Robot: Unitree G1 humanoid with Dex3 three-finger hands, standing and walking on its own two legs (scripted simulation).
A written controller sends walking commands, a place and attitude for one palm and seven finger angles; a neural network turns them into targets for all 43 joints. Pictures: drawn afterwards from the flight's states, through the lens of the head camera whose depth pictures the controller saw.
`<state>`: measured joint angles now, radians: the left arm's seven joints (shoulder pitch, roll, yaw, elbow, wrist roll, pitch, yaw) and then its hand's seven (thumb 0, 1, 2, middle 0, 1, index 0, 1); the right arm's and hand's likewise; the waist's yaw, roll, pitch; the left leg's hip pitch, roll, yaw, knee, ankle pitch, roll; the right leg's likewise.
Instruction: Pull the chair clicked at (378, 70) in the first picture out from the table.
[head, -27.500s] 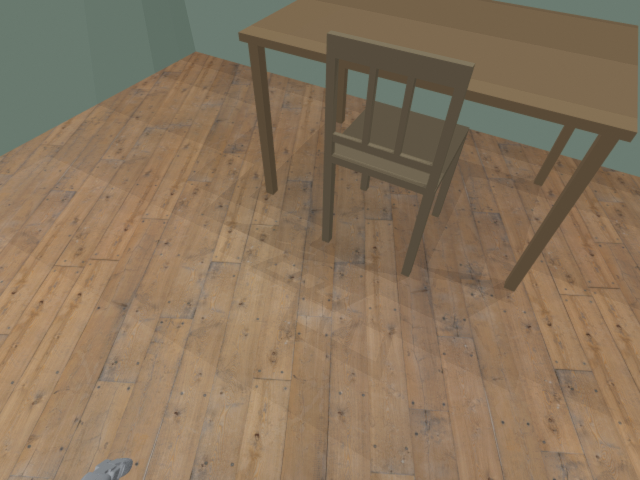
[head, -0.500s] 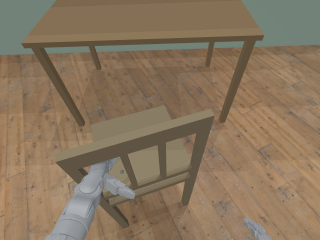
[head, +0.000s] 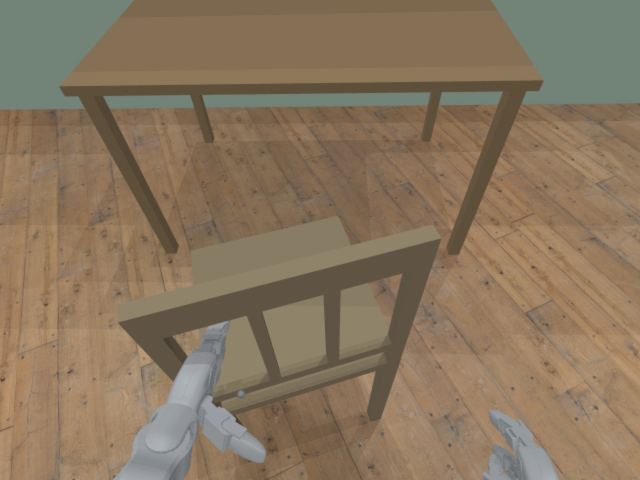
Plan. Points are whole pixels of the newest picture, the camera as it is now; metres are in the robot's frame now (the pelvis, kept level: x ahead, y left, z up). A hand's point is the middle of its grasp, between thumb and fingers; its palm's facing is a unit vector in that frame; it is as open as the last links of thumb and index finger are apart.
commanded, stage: draw the fingers out of the gap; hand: left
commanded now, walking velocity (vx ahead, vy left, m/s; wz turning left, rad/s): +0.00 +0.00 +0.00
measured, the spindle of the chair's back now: (265, 345) +0.33 +0.10 -0.09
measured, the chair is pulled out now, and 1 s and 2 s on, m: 0.54 0.54 0.54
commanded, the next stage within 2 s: draw the hand back to the body in 0.42 s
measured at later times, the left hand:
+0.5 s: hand (241, 464) +0.16 +0.10 -0.02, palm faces -0.15 -0.97 -0.17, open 17.5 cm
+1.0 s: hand (183, 439) +0.17 +0.14 +0.06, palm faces +0.01 -0.99 -0.10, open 17.5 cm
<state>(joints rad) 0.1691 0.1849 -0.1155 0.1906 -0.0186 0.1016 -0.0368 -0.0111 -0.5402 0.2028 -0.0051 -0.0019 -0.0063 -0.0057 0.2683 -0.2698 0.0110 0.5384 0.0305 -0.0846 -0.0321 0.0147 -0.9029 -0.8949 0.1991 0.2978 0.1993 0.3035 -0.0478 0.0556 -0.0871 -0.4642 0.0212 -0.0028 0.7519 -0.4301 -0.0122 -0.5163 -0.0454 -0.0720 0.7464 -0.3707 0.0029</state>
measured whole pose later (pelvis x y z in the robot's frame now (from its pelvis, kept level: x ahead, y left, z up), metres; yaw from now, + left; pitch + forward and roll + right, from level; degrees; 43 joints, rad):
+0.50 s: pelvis -0.01 -0.01 -0.01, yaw +1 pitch +8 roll +0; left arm 0.51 0.18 -0.18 -0.14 0.02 0.15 -0.01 -0.01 -0.54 0.20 -0.01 0.00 -0.01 0.00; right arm 0.27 -0.25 0.02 0.46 0.03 -0.11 -0.05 0.02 -0.90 -0.89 0.20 0.30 0.20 0.30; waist -0.04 0.06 -0.12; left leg -0.53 0.02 -0.03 0.86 -0.47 -0.02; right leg -0.57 -0.05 -0.09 0.85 -0.42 -0.01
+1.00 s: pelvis -0.01 -0.02 -0.03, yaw +1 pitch +9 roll -1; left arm 0.61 0.22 0.05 -0.32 -0.23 -0.20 -0.12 -0.01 -0.54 0.20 -0.01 0.00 -0.01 -0.01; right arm 0.24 -0.21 0.00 0.54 0.06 -0.17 -0.07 0.02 -0.90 -0.89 0.20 0.30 0.20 0.30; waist -0.01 0.08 -0.12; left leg -0.60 0.04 -0.04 0.96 -0.52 -0.04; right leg -0.64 -0.04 -0.10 0.95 -0.46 -0.02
